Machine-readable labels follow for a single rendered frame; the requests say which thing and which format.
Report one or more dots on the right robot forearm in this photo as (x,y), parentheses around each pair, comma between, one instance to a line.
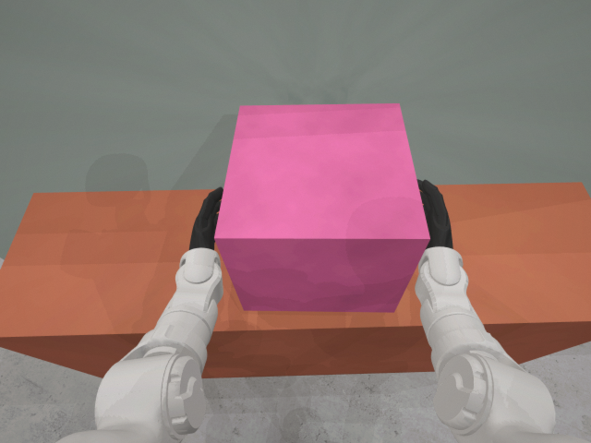
(449,321)

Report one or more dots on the right robot hand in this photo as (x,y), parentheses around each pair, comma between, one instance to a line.
(439,226)

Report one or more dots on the left robot upper arm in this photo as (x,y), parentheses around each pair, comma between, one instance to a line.
(156,399)

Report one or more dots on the left robot hand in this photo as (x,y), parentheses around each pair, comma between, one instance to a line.
(205,224)

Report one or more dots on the left robot forearm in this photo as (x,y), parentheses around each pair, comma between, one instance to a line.
(187,323)

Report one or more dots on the pedestal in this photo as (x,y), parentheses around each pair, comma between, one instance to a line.
(88,274)

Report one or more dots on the carton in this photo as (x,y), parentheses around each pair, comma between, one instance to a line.
(321,209)

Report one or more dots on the right robot upper arm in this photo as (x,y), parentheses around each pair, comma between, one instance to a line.
(484,401)

